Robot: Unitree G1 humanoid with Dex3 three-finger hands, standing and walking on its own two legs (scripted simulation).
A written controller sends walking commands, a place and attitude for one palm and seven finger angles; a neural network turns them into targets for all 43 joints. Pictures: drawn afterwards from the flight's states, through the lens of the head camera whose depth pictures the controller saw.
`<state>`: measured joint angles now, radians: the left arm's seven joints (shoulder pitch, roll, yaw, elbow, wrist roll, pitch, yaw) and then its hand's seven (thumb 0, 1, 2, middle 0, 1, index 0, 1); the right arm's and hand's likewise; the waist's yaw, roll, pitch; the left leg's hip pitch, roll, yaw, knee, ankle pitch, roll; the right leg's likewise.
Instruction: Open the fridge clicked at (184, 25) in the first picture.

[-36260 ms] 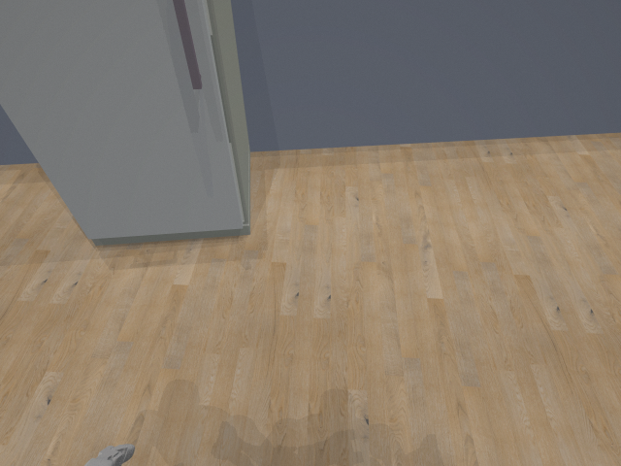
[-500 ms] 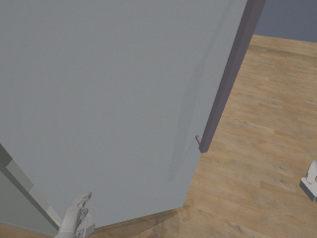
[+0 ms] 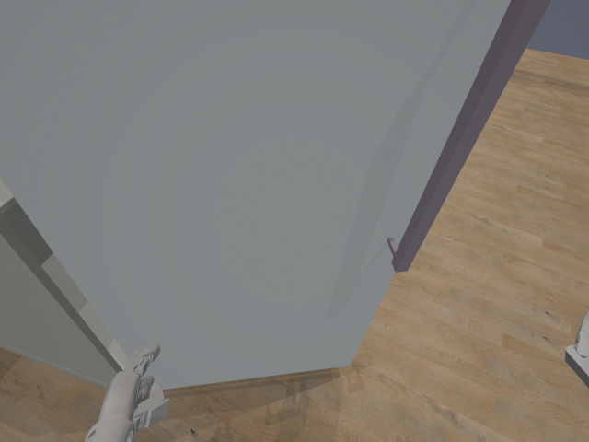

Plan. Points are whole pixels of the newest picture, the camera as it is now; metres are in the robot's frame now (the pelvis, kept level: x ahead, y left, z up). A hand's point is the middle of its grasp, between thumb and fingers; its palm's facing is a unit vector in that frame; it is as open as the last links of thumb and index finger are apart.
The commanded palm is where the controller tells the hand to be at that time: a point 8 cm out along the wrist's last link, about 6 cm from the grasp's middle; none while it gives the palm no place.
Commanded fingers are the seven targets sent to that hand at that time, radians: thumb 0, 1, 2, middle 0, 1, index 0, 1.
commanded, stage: step back with the hand held close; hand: right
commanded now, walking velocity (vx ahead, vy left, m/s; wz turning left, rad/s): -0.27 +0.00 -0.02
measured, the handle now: (447, 143) +0.45 -0.16 +0.21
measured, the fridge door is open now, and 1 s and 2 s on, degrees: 64 64 64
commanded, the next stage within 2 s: stop stepping back and stand still in 1.32 s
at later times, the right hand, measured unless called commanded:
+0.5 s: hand out of the picture +0.12 -0.30 +0.15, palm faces +0.52 +0.72 -0.46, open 7.4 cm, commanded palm +0.06 -0.33 +0.18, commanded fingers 0.00 -0.90 -0.90 0.20 0.30 0.20 0.30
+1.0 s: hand out of the picture +0.05 -0.29 +0.17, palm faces +0.56 +0.72 -0.42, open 7.4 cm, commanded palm -0.01 -0.32 +0.18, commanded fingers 0.00 -0.90 -0.90 0.20 0.30 0.20 0.30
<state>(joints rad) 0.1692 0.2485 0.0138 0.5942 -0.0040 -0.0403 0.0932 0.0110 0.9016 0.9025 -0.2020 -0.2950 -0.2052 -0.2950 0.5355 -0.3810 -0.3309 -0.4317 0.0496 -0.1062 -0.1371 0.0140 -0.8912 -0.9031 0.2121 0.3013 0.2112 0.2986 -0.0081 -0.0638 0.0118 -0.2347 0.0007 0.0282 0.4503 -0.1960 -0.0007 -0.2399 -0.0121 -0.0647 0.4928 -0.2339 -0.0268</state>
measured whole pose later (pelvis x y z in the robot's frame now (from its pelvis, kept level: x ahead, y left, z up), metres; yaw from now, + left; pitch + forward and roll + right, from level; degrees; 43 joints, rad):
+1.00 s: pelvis -0.12 -0.01 -0.02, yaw -4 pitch +0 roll +1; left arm 0.16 0.19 0.02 0.66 0.02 -0.10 0.08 0.01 0.90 0.90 -0.20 -0.30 -0.21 -0.30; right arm 0.49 -0.39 -0.43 -0.53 0.03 -0.24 -0.18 0.01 -0.89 -0.90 0.21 0.30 0.21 0.30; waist -0.04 0.01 0.03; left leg -0.33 -0.05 -0.08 0.66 -0.33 0.00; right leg -0.54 0.01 -0.05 0.76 -0.33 0.00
